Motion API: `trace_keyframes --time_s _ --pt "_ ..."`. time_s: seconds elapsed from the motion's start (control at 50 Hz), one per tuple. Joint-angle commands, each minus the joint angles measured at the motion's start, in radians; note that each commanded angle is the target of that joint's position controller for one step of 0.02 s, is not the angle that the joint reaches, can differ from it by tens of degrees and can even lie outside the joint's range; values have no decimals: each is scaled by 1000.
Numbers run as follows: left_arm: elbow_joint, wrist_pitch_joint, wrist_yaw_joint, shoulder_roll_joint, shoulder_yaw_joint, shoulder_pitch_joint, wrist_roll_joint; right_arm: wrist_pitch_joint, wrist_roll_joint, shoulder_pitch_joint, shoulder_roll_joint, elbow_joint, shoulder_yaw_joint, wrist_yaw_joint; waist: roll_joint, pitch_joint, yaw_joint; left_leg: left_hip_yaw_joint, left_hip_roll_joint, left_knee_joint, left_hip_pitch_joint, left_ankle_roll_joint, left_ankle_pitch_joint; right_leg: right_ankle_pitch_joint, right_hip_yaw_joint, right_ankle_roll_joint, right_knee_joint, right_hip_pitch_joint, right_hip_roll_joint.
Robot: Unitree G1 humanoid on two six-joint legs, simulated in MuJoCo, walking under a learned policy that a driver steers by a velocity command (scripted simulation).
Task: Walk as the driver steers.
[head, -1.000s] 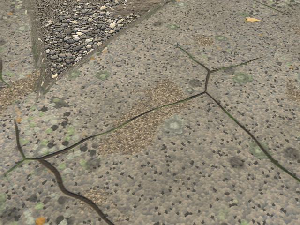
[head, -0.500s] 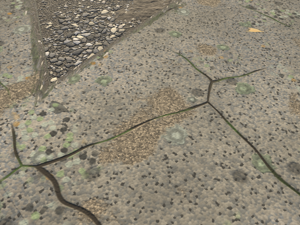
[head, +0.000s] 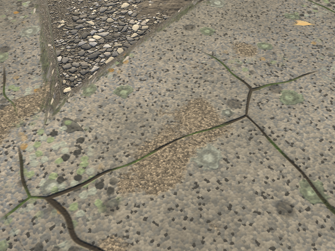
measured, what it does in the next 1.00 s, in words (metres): steps on the spot: left foot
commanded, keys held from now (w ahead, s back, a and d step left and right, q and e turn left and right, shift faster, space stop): no key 0.88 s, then w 0.04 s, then no key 0.08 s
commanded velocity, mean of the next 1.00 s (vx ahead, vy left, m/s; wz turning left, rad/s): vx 0.02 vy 0.00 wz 0.00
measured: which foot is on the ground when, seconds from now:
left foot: up 0.00-0.06, down 0.08-1.00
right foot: down 0.00-1.00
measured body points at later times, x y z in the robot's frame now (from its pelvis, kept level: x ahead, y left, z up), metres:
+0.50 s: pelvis +0.05 +0.03 +0.00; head +0.06 +0.03 +0.45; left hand +0.12 +0.28 -0.14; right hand +0.07 -0.22 -0.15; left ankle +0.00 +0.14 -0.73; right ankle +0.07 -0.10 -0.73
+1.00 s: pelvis +0.05 +0.03 +0.00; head +0.05 +0.03 +0.45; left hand +0.09 +0.28 -0.15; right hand +0.04 -0.21 -0.15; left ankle +0.00 +0.14 -0.73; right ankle +0.07 -0.10 -0.73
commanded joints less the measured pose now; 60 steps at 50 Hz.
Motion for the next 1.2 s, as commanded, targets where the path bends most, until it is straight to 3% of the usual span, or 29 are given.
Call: trace_keyframes --time_s 0.02,0.06,0.08,0.1,0.12,0.16,0.22,0.28,0.5,0.88,0.9,0.92,0.96,1.0,1.06,1.2 --pt "-45 -3 9 131 27 -86 4 11 -9 138 -31 10 -8 -10 -149 -82 -47 13 16 -152 90 -4 160 2 211 -144 -191 -17 -202" --pt "-19 5 13 113 21 -62 -16 9 -20 152 -32 28 -8 1 -129 -89 -56 44 -6 -313 192 21 355 -169 163 -97 -169 -54 -157" --pt "4 5 11 95 16 -24 -16 11 -34 130 -61 16 -11 4 -91 -59 -39 12 21 -360 190 43 382 -277 146 -48 -156 -73 -131" --pt "14 8 11 96 16 6 -6 13 -30 90 -110 -4 -18 0 -26 -5 4 -27 58 -407 95 74 256 -335 112 -5 -140 -56 -88" --pt "15 11 15 89 15 -2 -4 7 -17 50 -124 0 -21 -1 60 39 25 -41 51 -448 -67 101 69 -249 64 24 -106 56 -47" --pt "35 8 23 105 19 3 -3 -18 -18 0 -87 -1 -12 0 72 50 33 -45 47 -493 -117 85 88 -95 62 22 -37 150 -47" --pt "72 5 24 117 23 32 -7 -45 -12 28 -78 18 -11 7 22 -5 21 -26 34 -450 -11 71 312 85 71 1 -14 162 -59" --pt "100 7 22 111 23 39 -16 -43 -8 53 -74 34 -8 10 1 -39 12 -13 26 -426 49 78 434 154 69 3 -5 176 -62" --pt "180 33 32 125 24 52 -18 -28 -6 56 -66 54 -2 15 -23 -34 14 -3 22 -431 88 89 564 201 70 17 -3 206 -67" --pt "250 39 39 120 19 54 -15 -26 -9 88 -50 80 6 10 -19 12 21 4 11 -478 60 90 414 106 70 30 -38 188 -68" --pt "261 40 39 108 17 73 -15 -24 -9 109 -47 91 6 8 -10 -9 21 4 6 -493 68 96 302 11 50 31 -29 194 -51" --pt "264 40 39 109 18 75 -19 -21 -2 119 -68 93 -2 5 12 7 14 -17 12 -516 60 119 120 -139 13 30 16 160 -18" --pt "248 33 39 87 9 43 -9 -26 -5 74 -60 75 2 1 40 100 25 -83 60 -568 -32 140 11 -120 29 32 22 110 -32" --pt "260 21 35 93 7 68 -4 -38 -11 79 -44 75 7 4 -7 106 29 -31 25 -519 -35 114 205 35 61 31 -10 141 -56" --pt "275 15 30 110 9 101 -18 -39 -3 147 -42 91 7 8 -47 14 12 29 -10 -439 66 84 449 183 68 18 2 174 -61" --pt "277 27 31 100 5 111 -20 -22 -3 159 -30 92 15 8 -35 -6 15 33 -7 -428 84 78 484 202 68 12 0 191 -60"
Velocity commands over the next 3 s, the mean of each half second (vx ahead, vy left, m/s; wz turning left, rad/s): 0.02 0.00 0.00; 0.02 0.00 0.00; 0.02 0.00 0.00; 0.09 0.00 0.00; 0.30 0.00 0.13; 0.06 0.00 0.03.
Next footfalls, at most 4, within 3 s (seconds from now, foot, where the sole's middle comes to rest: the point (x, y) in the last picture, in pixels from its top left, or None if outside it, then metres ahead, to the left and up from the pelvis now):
0.08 left None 0.04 0.14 -0.77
2.46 left None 0.44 0.10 -0.77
2.80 right None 0.40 -0.13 -0.77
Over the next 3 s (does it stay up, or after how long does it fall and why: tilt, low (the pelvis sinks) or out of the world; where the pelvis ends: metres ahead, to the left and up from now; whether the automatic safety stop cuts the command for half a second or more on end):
stays up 0.36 0.00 0.00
